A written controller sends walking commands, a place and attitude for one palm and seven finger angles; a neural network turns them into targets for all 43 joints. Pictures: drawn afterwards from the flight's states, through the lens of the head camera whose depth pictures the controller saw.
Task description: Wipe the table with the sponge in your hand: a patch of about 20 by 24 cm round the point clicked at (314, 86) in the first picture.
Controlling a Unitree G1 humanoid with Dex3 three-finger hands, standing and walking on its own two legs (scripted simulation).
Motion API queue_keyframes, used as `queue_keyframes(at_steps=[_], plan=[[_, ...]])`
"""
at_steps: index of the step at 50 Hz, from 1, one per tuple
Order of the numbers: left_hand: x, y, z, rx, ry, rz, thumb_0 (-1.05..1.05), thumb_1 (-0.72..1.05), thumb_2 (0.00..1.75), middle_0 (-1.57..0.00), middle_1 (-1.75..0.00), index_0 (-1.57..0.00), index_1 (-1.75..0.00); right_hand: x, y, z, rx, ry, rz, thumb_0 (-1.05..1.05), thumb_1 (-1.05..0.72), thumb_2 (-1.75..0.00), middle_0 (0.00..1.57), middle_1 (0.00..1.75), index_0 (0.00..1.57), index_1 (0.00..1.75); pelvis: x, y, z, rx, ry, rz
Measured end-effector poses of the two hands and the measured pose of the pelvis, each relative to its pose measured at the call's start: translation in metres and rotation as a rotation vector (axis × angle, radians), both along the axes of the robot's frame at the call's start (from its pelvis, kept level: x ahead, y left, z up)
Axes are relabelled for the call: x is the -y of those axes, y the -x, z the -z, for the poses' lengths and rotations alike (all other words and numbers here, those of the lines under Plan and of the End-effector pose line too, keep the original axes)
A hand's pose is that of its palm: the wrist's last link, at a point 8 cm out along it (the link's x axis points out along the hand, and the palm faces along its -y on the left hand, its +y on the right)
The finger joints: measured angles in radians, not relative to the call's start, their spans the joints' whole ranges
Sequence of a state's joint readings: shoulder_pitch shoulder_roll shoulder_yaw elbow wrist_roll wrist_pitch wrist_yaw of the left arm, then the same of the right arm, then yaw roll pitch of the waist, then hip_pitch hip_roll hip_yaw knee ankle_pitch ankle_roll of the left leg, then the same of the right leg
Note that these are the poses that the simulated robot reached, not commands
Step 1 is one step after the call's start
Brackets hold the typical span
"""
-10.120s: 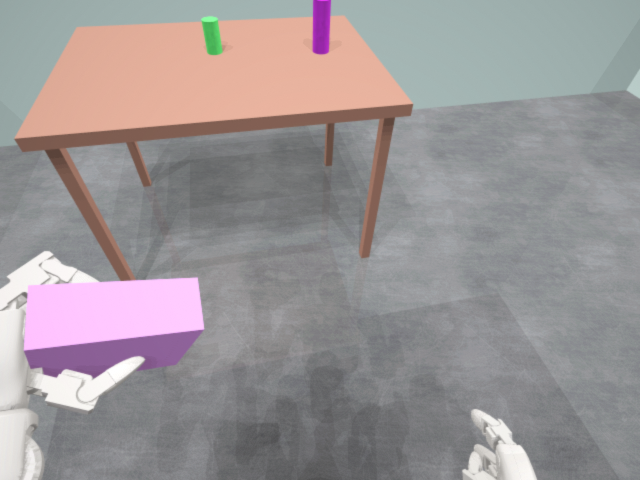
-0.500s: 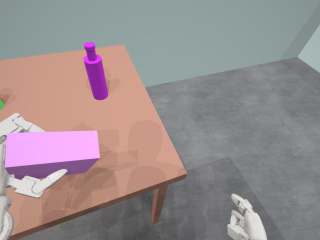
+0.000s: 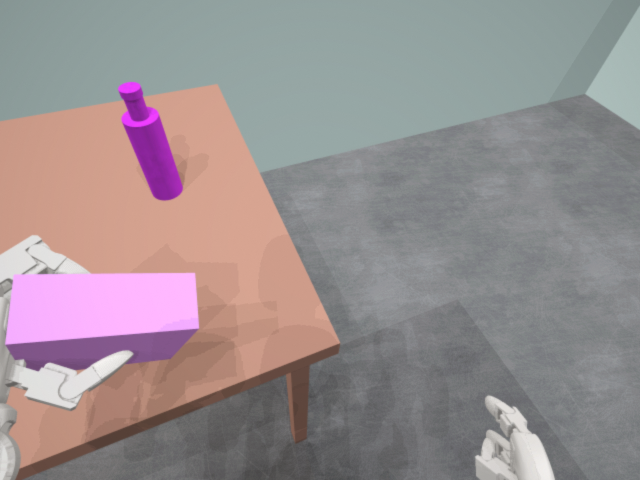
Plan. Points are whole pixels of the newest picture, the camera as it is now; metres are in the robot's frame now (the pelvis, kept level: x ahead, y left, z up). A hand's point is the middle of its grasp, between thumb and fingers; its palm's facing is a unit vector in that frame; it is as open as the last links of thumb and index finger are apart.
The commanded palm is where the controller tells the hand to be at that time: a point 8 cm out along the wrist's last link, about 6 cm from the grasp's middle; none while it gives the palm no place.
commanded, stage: come to a stop and stand still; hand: left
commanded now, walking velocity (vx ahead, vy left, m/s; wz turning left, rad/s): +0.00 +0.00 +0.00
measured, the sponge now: (134, 323) +0.24 +0.19 +0.13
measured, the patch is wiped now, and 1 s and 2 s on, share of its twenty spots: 0.00 0.00 0.00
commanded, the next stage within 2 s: look again from close up in 0.98 s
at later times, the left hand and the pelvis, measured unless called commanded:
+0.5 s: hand (23, 309) +0.23 +0.28 +0.16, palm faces +0.36 -0.85 -0.37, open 9.5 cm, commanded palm +0.18 +0.32 +0.18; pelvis +0.02 +0.04 +0.01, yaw +1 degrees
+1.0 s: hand out of the picture +0.22 +0.31 +0.16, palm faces +0.37 -0.85 -0.39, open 9.5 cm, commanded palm +0.16 +0.35 +0.18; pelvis +0.01 +0.07 +0.01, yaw +1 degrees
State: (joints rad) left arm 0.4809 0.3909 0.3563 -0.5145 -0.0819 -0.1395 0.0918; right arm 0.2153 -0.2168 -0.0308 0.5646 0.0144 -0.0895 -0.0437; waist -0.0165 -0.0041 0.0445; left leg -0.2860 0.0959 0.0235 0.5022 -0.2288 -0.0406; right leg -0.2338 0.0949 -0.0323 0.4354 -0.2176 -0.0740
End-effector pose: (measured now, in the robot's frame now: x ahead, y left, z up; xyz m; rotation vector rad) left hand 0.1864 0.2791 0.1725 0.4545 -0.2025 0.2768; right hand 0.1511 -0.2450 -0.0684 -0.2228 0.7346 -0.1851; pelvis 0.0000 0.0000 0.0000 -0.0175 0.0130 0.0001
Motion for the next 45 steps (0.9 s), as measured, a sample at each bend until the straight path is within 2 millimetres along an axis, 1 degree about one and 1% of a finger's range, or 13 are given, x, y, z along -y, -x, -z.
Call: queue_keyframes(at_steps=[4, 8, 18, 24, 29, 34, 45], plan=[[-0.002, -0.002, 0.0, -0.007, 0.0, -0.017, -0.01, -0.43, 1.01, -0.79, -1.37, -0.79, -1.36, 0.0, -0.002, 0.002, -0.012, -0.001, 0.005, 0.01, -0.9, -0.9, 0.2, 0.3, 0.2, 0.3, -0.002, -0.006, -0.001, 0.002, 0.001, -0.007], [-0.009, -0.003, 0.0, -0.014, -0.003, -0.039, -0.01, -0.43, 1.01, -0.79, -1.37, -0.79, -1.36, -0.008, -0.01, 0.003, -0.017, -0.007, -0.003, 0.01, -0.9, -0.9, 0.2, 0.3, 0.2, 0.3, -0.007, -0.012, -0.002, 0.008, -0.001, -0.01], [-0.032, -0.008, 0.003, -0.011, 0.026, -0.073, -0.01, -0.43, 1.01, -0.79, -1.37, -0.78, -1.36, -0.047, -0.039, -0.006, 0.028, -0.033, -0.064, 0.01, -0.9, -0.9, 0.2, 0.3, 0.2, 0.3, -0.026, -0.019, -0.005, 0.02, -0.005, -0.012], [-0.043, -0.009, 0.003, 0.004, 0.036, -0.065, -0.01, -0.43, 1.01, -0.79, -1.37, -0.78, -1.36, -0.067, -0.048, -0.013, 0.051, -0.035, -0.09, 0.01, -0.9, -0.9, 0.21, 0.3, 0.2, 0.3, -0.037, -0.02, -0.006, 0.02, -0.002, -0.015], [-0.055, -0.01, 0.003, 0.006, 0.036, -0.067, -0.01, -0.43, 1.01, -0.79, -1.37, -0.78, -1.36, -0.078, -0.048, -0.015, 0.048, -0.029, -0.095, 0.01, -0.9, -0.9, 0.21, 0.3, 0.2, 0.3, -0.046, -0.02, -0.007, 0.018, 0.001, -0.015], [-0.064, -0.009, 0.005, 0.005, 0.037, -0.068, -0.01, -0.43, 1.01, -0.79, -1.37, -0.78, -1.36, -0.083, -0.041, -0.014, 0.029, -0.02, -0.088, 0.01, -0.9, -0.9, 0.21, 0.3, 0.2, 0.3, -0.055, -0.019, -0.007, 0.017, 0.003, -0.018], [-0.074, -0.002, 0.002, 0.017, 0.018, -0.055, -0.01, -0.43, 1.01, -0.79, -1.37, -0.78, -1.36, -0.089, -0.022, -0.01, 0.003, -0.014, -0.063, 0.01, -0.9, -0.9, 0.21, 0.3, 0.2, 0.3, -0.066, -0.013, -0.007, 0.022, 0.004, -0.022]])
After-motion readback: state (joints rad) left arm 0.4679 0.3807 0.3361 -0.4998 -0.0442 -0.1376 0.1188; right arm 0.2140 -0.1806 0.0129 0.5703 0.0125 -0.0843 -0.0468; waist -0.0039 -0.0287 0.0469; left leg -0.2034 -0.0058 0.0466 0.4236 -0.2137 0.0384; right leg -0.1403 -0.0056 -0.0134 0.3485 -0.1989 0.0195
